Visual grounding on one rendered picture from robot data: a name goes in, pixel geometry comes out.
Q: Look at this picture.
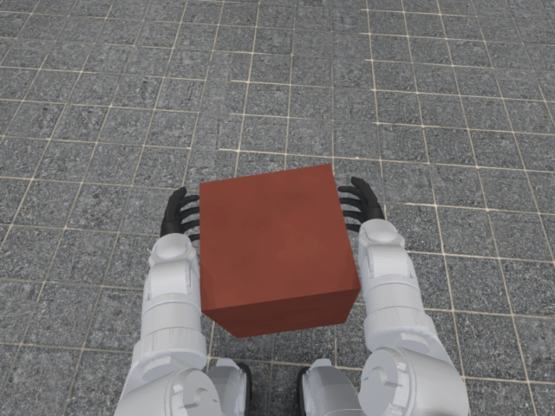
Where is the right robot thigh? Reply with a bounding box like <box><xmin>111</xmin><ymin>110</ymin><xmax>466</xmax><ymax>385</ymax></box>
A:
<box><xmin>303</xmin><ymin>366</ymin><xmax>365</xmax><ymax>416</ymax></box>

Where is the right robot upper arm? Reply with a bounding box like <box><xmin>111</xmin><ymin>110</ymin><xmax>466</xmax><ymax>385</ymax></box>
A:
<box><xmin>358</xmin><ymin>345</ymin><xmax>468</xmax><ymax>416</ymax></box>

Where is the right robot hand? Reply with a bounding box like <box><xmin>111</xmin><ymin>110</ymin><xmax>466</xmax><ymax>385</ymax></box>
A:
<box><xmin>337</xmin><ymin>177</ymin><xmax>385</xmax><ymax>233</ymax></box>

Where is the left robot forearm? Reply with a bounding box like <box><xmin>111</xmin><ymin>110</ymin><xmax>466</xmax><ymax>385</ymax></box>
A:
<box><xmin>117</xmin><ymin>233</ymin><xmax>207</xmax><ymax>406</ymax></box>

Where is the left robot upper arm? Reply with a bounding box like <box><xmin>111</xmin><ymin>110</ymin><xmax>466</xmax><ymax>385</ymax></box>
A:
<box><xmin>114</xmin><ymin>367</ymin><xmax>224</xmax><ymax>416</ymax></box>

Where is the carton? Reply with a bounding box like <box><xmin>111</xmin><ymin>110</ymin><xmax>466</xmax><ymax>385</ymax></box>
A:
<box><xmin>199</xmin><ymin>164</ymin><xmax>361</xmax><ymax>338</ymax></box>

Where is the robot right shin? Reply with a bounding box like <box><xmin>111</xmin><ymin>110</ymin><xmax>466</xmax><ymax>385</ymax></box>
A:
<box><xmin>306</xmin><ymin>358</ymin><xmax>332</xmax><ymax>416</ymax></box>

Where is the left robot hand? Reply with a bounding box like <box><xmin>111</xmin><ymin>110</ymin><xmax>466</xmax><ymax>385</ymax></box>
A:
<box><xmin>160</xmin><ymin>186</ymin><xmax>199</xmax><ymax>242</ymax></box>

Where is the right robot forearm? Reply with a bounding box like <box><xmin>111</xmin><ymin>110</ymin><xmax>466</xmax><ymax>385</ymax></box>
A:
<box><xmin>358</xmin><ymin>218</ymin><xmax>456</xmax><ymax>369</ymax></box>

